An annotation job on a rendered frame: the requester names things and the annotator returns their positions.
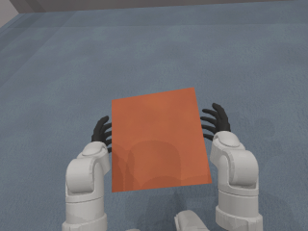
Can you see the right robot thigh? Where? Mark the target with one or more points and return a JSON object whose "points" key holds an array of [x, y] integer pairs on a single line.
{"points": [[189, 221]]}

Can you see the robot left forearm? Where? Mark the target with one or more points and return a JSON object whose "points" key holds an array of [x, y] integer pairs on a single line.
{"points": [[84, 189]]}

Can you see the robot right forearm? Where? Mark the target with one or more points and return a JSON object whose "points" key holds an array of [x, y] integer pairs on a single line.
{"points": [[238, 184]]}

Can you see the carton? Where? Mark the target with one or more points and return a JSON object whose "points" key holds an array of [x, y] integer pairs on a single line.
{"points": [[157, 142]]}

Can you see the left robot hand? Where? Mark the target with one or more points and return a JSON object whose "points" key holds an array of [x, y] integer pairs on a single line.
{"points": [[99, 133]]}

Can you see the right robot hand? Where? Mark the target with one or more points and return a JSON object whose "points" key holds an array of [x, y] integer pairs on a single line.
{"points": [[221, 121]]}

